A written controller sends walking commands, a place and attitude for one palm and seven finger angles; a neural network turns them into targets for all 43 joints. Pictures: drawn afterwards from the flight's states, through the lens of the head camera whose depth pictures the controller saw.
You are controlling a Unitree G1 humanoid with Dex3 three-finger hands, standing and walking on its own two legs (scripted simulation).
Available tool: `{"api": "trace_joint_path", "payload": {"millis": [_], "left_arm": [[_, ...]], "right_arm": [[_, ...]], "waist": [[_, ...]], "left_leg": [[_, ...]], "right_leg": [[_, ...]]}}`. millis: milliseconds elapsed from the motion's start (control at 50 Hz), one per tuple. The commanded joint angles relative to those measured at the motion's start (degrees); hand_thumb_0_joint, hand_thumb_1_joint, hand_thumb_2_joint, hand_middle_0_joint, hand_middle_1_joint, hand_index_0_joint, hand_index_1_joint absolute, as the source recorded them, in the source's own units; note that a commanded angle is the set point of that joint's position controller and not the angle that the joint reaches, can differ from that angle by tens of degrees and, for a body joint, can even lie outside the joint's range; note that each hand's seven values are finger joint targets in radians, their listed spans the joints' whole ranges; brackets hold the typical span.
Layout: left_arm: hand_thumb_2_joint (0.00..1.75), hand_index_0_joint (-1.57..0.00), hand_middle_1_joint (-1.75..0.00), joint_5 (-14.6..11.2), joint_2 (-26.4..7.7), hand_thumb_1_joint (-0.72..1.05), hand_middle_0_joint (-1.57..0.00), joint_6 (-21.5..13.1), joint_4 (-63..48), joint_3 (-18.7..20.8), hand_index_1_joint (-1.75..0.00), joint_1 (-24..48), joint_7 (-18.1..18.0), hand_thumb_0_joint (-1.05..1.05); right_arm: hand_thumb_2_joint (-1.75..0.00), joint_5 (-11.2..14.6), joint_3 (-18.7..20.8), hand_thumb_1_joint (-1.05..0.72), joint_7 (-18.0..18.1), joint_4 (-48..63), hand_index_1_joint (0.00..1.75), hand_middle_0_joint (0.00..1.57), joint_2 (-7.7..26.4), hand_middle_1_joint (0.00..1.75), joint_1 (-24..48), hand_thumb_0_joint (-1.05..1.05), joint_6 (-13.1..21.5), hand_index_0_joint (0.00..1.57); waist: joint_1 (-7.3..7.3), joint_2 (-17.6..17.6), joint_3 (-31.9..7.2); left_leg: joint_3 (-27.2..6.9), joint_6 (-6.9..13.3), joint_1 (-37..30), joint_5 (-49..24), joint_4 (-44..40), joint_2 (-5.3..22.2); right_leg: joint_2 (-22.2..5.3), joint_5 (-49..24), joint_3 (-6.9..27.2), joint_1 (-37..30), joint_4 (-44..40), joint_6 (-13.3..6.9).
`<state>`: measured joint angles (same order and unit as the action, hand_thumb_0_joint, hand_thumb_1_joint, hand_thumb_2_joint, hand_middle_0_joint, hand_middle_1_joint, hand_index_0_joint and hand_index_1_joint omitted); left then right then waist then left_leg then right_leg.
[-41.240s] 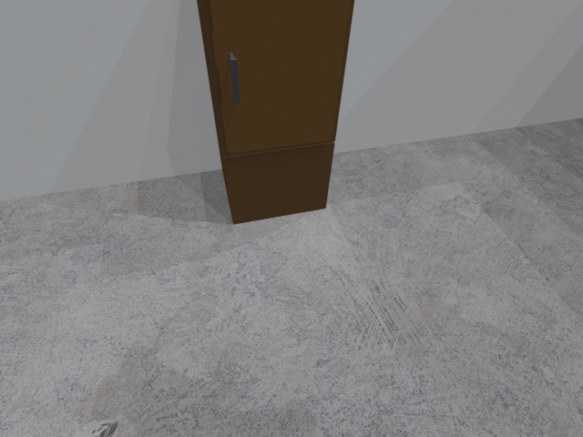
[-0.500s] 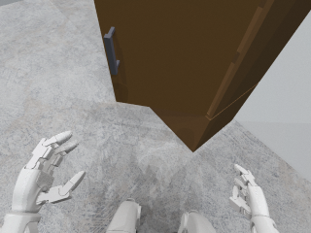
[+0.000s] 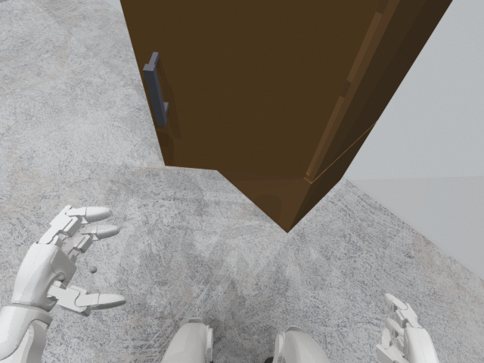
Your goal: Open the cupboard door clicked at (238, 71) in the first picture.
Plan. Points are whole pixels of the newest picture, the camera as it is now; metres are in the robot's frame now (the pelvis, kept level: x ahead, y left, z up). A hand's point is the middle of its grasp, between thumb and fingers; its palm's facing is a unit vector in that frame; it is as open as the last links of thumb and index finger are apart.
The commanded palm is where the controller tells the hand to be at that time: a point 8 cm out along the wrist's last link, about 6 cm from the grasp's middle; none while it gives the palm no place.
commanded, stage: raise the hand with hooked fingers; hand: left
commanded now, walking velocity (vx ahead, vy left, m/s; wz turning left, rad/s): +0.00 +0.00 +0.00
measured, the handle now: (158, 91) +0.60 +0.21 +0.05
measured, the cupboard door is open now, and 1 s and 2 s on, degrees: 41 41 41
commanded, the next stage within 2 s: move the hooked fingers beside the handle in 1.00 s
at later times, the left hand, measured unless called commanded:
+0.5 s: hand (51, 224) +0.29 +0.30 +0.07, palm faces +0.01 -1.00 -0.07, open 13.9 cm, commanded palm +0.27 +0.34 +0.06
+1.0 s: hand (66, 224) +0.29 +0.28 +0.07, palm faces +0.00 -1.00 -0.07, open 13.9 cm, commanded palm +0.27 +0.32 +0.06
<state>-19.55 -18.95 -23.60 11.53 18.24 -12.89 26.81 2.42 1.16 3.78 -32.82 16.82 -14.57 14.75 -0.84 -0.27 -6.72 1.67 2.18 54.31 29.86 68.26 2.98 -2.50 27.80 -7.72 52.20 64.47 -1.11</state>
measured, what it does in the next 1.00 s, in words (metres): stands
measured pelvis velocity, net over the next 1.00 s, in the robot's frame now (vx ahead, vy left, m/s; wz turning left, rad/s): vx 0.01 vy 0.00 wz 0.00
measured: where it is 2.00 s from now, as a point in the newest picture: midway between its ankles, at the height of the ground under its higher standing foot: outside the picture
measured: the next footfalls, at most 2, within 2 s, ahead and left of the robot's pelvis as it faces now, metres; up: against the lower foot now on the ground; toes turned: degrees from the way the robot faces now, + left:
none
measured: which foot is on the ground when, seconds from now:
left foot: down 0.00-1.00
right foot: down 0.00-1.00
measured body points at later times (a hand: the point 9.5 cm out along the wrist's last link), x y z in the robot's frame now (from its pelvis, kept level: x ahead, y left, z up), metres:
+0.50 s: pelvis +0.01 +0.02 +0.01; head +0.10 +0.04 +0.45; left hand +0.28 +0.35 +0.07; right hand +0.18 -0.23 -0.06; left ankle +0.03 +0.09 -0.65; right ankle +0.04 -0.12 -0.65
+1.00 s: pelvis +0.01 +0.00 +0.02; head +0.09 +0.02 +0.46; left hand +0.29 +0.33 +0.07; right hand +0.17 -0.25 -0.06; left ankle +0.03 +0.09 -0.65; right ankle +0.04 -0.12 -0.65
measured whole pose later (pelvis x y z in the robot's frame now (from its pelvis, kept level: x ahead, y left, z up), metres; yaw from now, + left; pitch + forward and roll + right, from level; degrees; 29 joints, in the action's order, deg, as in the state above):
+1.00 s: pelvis +0.01 +0.00 +0.02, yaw +0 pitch +16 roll -3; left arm -20.8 -23.9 -20.8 22.1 25.0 -1.2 30.1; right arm 2.0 -1.7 2.9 -30.6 16.1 -16.2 11.5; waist -1.0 -1.1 -7.0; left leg 1.9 2.2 51.1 28.4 63.4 2.7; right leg -2.2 26.1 -7.4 49.0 59.4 -0.8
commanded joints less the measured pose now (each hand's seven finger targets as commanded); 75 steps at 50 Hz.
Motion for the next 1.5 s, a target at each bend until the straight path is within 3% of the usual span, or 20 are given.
{"api": "trace_joint_path", "payload": {"millis": [0, 120, 200, 280, 360, 520, 600, 640, 740, 920, 960, 1000, 1080, 1140, 1180, 1260, 1340, 1400, 1460, 1480], "left_arm": [[0.34, -0.29, -1.14, -2.94, -13.18, -0.41, -0.29, -3.71, -14.7, 9.43, -1.14, 5.19, -2.7, 0.0], [0.3, -0.3, -1.2, -1.14, -10.56, -0.5, -0.3, 0.29, -6.77, 6.02, -1.2, 7.01, -2.37, 0.0], [0.3, -0.3, -1.2, -0.61, -12.7, -0.5, -0.3, 1.61, -6.41, 5.75, -1.2, 13.45, 0.62, 0.0], [0.3, -0.3, -1.2, -2.22, -16.89, -0.5, -0.3, -0.29, -7.76, 10.27, -1.2, 18.38, 1.62, 0.0], [0.3, -0.3, -1.2, -2.2, -18.31, -0.5, -0.3, -1.16, -6.43, 11.73, -1.2, 18.53, 1.66, 0.0], [0.3, -0.3, -1.2, -3.43, -17.74, -0.5, -0.3, 3.27, 1.38, 11.3, -1.2, 19.09, 5.05, 0.0], [0.3, -0.3, -1.2, -3.25, -17.79, -0.5, -0.3, 2.09, -0.13, 11.17, -1.2, 18.2, 4.65, 0.0], [0.3, -0.3, -1.2, -2.96, -19.45, -0.5, -0.3, 0.66, -2.01, 12.22, -1.2, 19.58, 3.59, 0.0], [0.3, -0.3, -1.2, -2.66, -20.52, -0.5, -0.3, -1.15, -1.61, 13.52, -1.2, 19.77, 2.02, 0.0], [0.3, -0.3, -1.2, -2.97, -19.44, -0.5, -0.3, -0.72, -1.14, 12.13, -1.2, 19.98, 3.34, 0.0], [0.3, -0.3, -1.2, -2.94, -19.22, -0.5, -0.3, -0.65, 0.4, 12.14, -1.2, 19.63, 3.56, 0.0], [0.3, -0.3, -1.2, -3.43, -18.05, -0.5, -0.3, -0.22, 2.63, 11.65, -1.2, 19.91, 3.72, 0.0], [0.3, -0.3, -1.2, -3.56, -18.72, -0.5, -0.3, -0.33, 1.73, 11.93, -1.2, 20.97, 4.28, 0.0], [0.3, -0.3, -1.2, -2.66, -20.4, -0.5, -0.3, -0.78, 2.57, 11.54, -1.2, 29.11, 3.94, 0.0], [0.3, -0.3, -1.2, -2.01, -22.35, -0.5, -0.3, -1.2, 5.13, 12.78, -1.2, 33.19, 3.84, 0.0], [0.3, -0.3, -1.2, -1.4, -23.72, -0.5, -0.3, -1.35, 8.19, 12.49, -1.2, 38.9, 4.74, 0.0], [0.3, -0.3, -1.2, -1.08, -25.51, -0.5, -0.3, 0.49, 12.96, 13.53, -1.2, 39.7, 5.8, 0.0], [0.3, -0.3, -1.2, -0.28, -26.97, -0.5, -0.3, 1.71, 16.32, 14.14, -1.2, 41.29, 5.96, 0.0], [0.3, -0.3, -1.2, -0.03, -28.31, -0.5, -0.3, 2.1, 20.42, 15.72, -1.2, 42.47, 5.47, 0.0], [0.3, -0.3, -1.2, 0.16, -28.67, -0.5, -0.3, 1.64, 20.29, 15.57, -1.2, 44.64, 5.29, 0.0]], "right_arm": [[-0.9, -0.08, 1.97, -0.9, 0.29, 9.13, 0.3, 0.2, 6.71, 0.3, 1.47, 0.0, 2.97, 0.2], [-0.9, -0.15, 1.61, -0.9, -0.26, 9.89, 0.3, 0.2, 7.76, 0.3, 0.4, 0.0, 1.19, 0.2], [-0.9, -0.1, 1.33, -0.9, 0.08, 10.44, 0.3, 0.2, 8.53, 0.3, -0.42, 0.0, 0.95, 0.2], [-0.9, -0.38, 1.11, -0.9, 0.53, 9.62, 0.3, 0.2, 8.36, 0.3, -0.6, 0.0, 1.34, 0.2], [-0.9, -0.64, 0.99, -0.9, 0.33, 8.76, 0.3, 0.2, 8.28, 0.3, -1.29, 0.0, 1.35, 0.2], [-0.9, 0.03, 1.25, -0.9, 0.27, 9.16, 0.3, 0.2, 9.0, 0.3, -1.65, 0.0, 0.09, 0.2], [-0.9, -0.2, 1.63, -0.9, -0.27, 9.52, 0.3, 0.2, 9.07, 0.3, -2.59, 0.0, 0.18, 0.2], [-0.9, -0.46, 1.64, -0.9, -0.52, 9.37, 0.3, 0.2, 8.98, 0.3, -2.36, 0.0, 0.34, 0.2], [-0.9, -0.45, 1.45, -0.9, -0.44, 9.51, 0.3, 0.2, 8.72, 0.3, -2.14, 0.0, -0.21, 0.2], [-0.9, -0.15, 1.2, -0.9, 0.05, 9.42, 0.3, 0.2, 8.41, 0.3, -1.95, 0.0, -0.29, 0.2], [-0.9, -0.18, 1.07, -0.9, 0.13, 9.1, 0.3, 0.2, 8.35, 0.3, -2.23, 0.0, -0.33, 0.2], [-0.9, -0.03, 0.97, -0.9, 0.22, 9.21, 0.3, 0.2, 8.3, 0.3, -1.77, 0.0, -0.56, 0.2], [-0.9, 0.07, 0.94, -0.9, 0.41, 9.3, 0.3, 0.2, 8.17, 0.3, -1.63, 0.0, -0.42, 0.2], [-0.9, -0.25, 0.65, -0.9, 0.93, 8.09, 0.3, 0.2, 8.39, 0.3, -2.06, 0.0, -0.41, 0.2], [-0.9, -0.13, 0.49, -0.9, 1.27, 7.22, 0.3, 0.2, 8.39, 0.3, -2.1, 0.0, -0.53, 0.2], [-0.9, -0.05, 0.32, -0.9, 1.69, 6.28, 0.3, 0.2, 8.59, 0.3, -2.57, 0.0, -0.52, 0.2], [-0.9, 0.01, 0.49, -0.9, 1.6, 6.09, 0.3, 0.2, 8.85, 0.3, -3.71, 0.0, -1.23, 0.2], [-0.9, 0.13, 0.38, -0.9, 1.12, 6.09, 0.3, 0.2, 8.91, 0.3, -3.94, 0.0, -2.24, 0.2], [-0.9, 0.04, 0.49, -0.9, 0.81, 5.9, 0.3, 0.2, 9.3, 0.3, -5.2, 0.0, -3.14, 0.2], [-0.9, -0.01, 0.6, -0.9, 0.71, 5.9, 0.3, 0.2, 9.31, 0.3, -5.2, 0.0, -3.3, 0.2]], "waist": [[2.22, -8.24, -15.53], [0.05, -5.88, -11.25], [-0.66, -4.99, -13.07], [0.34, -6.1, -16.91], [1.08, -8.77, -18.59], [0.53, -5.71, -16.59], [0.58, -5.12, -17.79], [0.98, -7.05, -17.91], [0.73, -7.27, -15.89], [0.18, -6.21, -17.46], [-0.09, -5.97, -16.45], [-0.5, -2.98, -14.12], [-0.03, -4.63, -16.13], [-1.75, -4.08, -14.6], [-1.95, -4.75, -14.54], [-1.81, -6.67, -17.85], [-1.39, -5.08, -21.26], [-0.98, -6.45, -20.52], [-1.49, -2.65, -20.36], [-1.51, -4.18, -20.27]], "left_leg": [[-5.2, -1.34, -14.6, -13.92, -15.06, -2.35], [-5.76, -1.87, -13.63, -11.97, -16.0, -2.18], [-6.4, -1.95, -15.19, -13.38, -15.99, -1.95], [-6.81, -2.54, -18.16, -17.6, -15.3, -1.92], [-7.33, -3.7, -21.36, -25.32, -15.17, -1.34], [-6.26, -2.6, -18.39, -21.15, -16.2, -1.75], [-6.3, -2.65, -19.44, -24.8, -15.64, -1.52], [-6.32, -2.88, -19.26, -24.3, -15.46, -1.66], [-5.78, -2.27, -17.08, -17.98, -16.23, -1.92], [-4.68, -1.3, -16.3, -17.65, -15.39, -2.21], [-4.46, -1.25, -15.89, -17.97, -14.94, -2.14], [-4.07, -0.97, -12.97, -13.83, -14.84, -2.36], [-3.6, -0.77, -13.2, -15.35, -14.05, -2.49], [-3.73, -0.52, -11.45, -14.1, -12.63, -2.15], [-3.73, -0.57, -10.49, -12.14, -12.22, -2.08], [-3.44, -0.5, -11.02, -13.34, -11.45, -2.05], [-3.02, -0.27, -10.17, -16.37, -10.52, -1.92], [-2.87, -0.52, -9.53, -17.01, -11.11, -1.91], [-2.62, -0.29, -8.13, -17.44, -10.59, -1.69], [-2.49, -0.35, -7.55, -17.05, -10.35, -1.75]], "right_leg": [[3.14, -5.96, 3.33, -9.56, -9.2, -0.79], [3.32, -5.81, 2.27, -6.72, -9.97, -0.44], [3.51, -6.76, 2.36, -6.59, -10.04, -0.51], [3.75, -8.52, 2.49, -7.66, -9.43, -0.96], [3.71, -10.72, 2.21, -7.21, -8.72, -1.04], [3.5, -10.41, 2.3, -8.65, -10.96, -0.7], [3.7, -12.03, 2.45, -8.69, -10.69, -0.57], [3.78, -11.3, 2.57, -8.81, -10.16, -1.0], [3.71, -8.34, 3.03, -8.69, -10.8, -1.05], [3.41, -10.25, 4.02, -11.25, -11.74, -0.57], [3.57, -10.72, 4.13, -10.59, -11.66, -0.61], [3.45, -7.91, 4.49, -10.48, -12.5, -0.26], [3.2, -9.84, 5.31, -12.12, -12.18, -0.42], [3.39, -8.68, 5.61, -9.9, -11.52, -0.39], [3.15, -6.55, 6.4, -9.33, -11.68, -0.29], [3.04, -7.78, 6.99, -9.97, -11.05, -0.49], [2.99, -11.73, 7.51, -12.47, -10.38, -0.3], [2.81, -12.76, 7.18, -12.28, -10.2, -0.24], [3.23, -13.68, 7.23, -12.46, -10.17, 0.0], [2.96, -13.27, 7.46, -12.02, -10.02, 0.04]]}}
